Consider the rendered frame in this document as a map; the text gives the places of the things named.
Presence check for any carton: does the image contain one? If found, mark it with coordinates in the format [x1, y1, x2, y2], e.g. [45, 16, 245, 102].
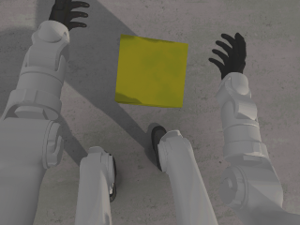
[114, 34, 188, 108]

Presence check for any left robot shin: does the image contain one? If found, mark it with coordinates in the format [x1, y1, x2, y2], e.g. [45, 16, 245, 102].
[79, 146, 113, 194]

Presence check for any right robot forearm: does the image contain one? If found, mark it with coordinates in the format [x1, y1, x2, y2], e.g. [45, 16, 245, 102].
[216, 72, 283, 201]

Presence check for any left robot thigh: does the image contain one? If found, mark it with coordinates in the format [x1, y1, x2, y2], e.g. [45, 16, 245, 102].
[74, 152, 114, 225]

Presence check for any right robot upper arm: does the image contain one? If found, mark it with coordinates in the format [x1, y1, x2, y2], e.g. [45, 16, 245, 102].
[218, 164, 300, 225]

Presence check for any robot left hand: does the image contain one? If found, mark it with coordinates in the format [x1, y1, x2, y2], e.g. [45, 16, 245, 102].
[49, 0, 90, 31]

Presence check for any left robot forearm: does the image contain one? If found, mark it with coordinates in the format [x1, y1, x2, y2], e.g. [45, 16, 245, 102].
[0, 20, 70, 125]

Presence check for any robot right hand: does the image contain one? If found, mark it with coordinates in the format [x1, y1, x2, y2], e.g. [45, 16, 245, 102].
[208, 32, 247, 80]

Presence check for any left robot upper arm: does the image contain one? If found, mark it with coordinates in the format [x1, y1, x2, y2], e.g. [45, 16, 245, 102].
[0, 117, 64, 225]

